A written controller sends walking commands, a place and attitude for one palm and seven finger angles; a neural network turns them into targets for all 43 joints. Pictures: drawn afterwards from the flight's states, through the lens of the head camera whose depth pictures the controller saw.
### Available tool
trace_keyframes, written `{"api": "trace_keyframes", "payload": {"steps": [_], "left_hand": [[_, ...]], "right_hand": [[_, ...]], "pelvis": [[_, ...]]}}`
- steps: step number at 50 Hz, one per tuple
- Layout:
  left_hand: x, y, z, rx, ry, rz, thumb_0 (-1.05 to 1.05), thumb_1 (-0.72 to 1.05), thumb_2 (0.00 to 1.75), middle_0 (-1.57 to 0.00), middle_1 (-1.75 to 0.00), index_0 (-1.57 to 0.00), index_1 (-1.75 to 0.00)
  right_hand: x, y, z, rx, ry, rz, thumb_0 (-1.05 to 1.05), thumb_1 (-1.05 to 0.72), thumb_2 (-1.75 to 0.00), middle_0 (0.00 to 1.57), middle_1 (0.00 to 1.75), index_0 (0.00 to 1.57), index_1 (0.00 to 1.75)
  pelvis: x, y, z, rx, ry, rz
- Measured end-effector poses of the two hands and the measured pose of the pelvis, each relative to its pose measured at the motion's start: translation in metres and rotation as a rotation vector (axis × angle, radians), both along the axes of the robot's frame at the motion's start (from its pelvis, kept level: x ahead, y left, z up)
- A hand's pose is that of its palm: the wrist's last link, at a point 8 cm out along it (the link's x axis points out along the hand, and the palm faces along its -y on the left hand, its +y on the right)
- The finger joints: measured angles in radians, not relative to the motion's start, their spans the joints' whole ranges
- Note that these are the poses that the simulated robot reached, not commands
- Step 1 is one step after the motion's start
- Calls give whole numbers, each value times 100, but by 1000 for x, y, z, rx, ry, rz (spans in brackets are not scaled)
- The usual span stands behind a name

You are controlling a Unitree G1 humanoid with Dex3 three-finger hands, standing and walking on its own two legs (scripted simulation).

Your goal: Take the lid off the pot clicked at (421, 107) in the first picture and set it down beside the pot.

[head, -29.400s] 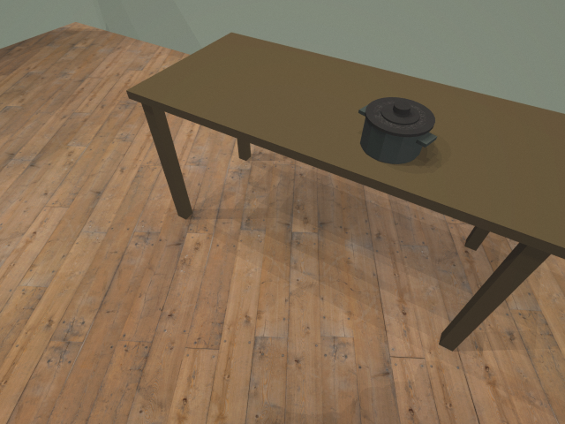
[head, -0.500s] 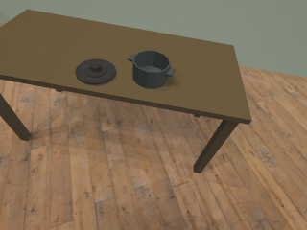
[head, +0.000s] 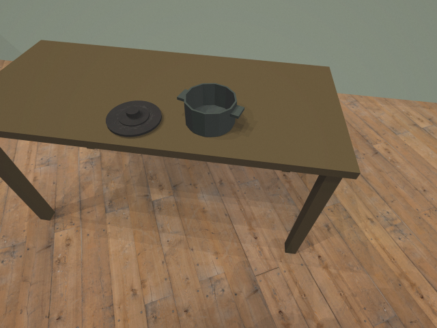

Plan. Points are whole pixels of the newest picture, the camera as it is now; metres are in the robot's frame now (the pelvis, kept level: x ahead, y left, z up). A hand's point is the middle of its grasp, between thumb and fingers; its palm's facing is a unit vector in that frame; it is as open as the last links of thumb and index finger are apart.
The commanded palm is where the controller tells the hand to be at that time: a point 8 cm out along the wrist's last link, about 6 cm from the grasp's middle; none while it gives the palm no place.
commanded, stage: let the arm hang, fingers relaxed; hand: left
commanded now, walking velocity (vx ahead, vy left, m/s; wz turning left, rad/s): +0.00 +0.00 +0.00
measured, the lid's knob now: (132, 111) +0.75 +0.32 -0.07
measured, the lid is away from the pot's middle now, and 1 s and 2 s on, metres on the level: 0.26 0.26 0.26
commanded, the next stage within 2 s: look to check the result in 0.20 s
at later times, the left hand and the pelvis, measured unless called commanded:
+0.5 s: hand out of the picture +0.03 +0.15 -0.18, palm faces +0.04 -0.98 -0.18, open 7.4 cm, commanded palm none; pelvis +0.02 -0.01 +0.00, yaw +0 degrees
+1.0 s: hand out of the picture +0.04 +0.16 -0.18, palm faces +0.03 -0.98 -0.17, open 7.4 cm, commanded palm none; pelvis +0.03 -0.01 +0.00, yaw -1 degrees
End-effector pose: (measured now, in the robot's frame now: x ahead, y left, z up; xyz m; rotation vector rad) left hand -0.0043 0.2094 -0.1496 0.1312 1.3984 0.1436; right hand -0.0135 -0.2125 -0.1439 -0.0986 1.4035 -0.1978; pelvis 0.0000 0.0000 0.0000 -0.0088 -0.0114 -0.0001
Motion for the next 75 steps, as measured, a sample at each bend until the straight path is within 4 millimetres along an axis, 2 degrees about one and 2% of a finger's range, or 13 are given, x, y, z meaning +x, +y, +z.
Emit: {"api": "trace_keyframes", "payload": {"steps": [7,14,33,57,75], "left_hand": [[16,0,-1,2,-19,2,2,93,90,-20,-30,-20,-30],[23,-2,-1,5,-18,9,1,92,90,-20,-30,-19,-30],[27,-7,-3,-7,15,13,1,91,90,-20,-30,-19,-30],[38,0,-2,3,12,8,1,92,90,-20,-30,-19,-30],[35,-4,-2,-2,20,11,1,92,90,-20,-30,-19,-30]], "right_hand": [[9,-8,2,-15,-9,-8,1,-92,-90,20,30,20,30],[16,-11,2,-18,-3,-9,0,-92,-90,20,30,20,30],[26,-12,3,-23,15,-13,1,-92,-90,20,30,20,30],[30,-7,3,-22,24,-19,1,-92,-90,20,30,20,30],[28,-7,2,-19,26,-23,1,-92,-90,20,30,20,30]], "pelvis": [[9,-6,0,0,1,-2],[16,-9,0,-1,0,-3],[27,-10,0,0,1,-7],[35,-6,0,5,5,-11],[35,-8,1,6,1,-14]]}}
